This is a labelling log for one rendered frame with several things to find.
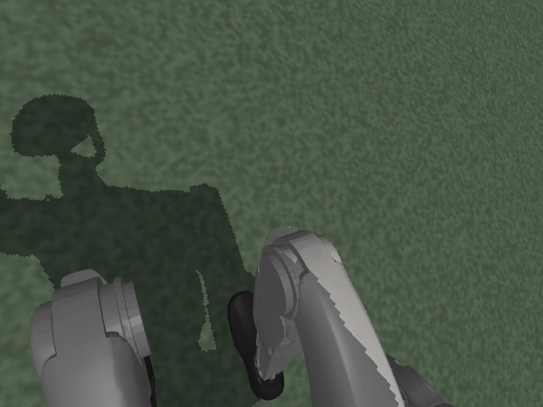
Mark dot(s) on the right robot hand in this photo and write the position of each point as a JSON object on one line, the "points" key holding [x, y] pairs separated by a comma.
{"points": [[414, 389]]}

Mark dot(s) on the right robot foot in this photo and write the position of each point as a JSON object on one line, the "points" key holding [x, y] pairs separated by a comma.
{"points": [[243, 330]]}

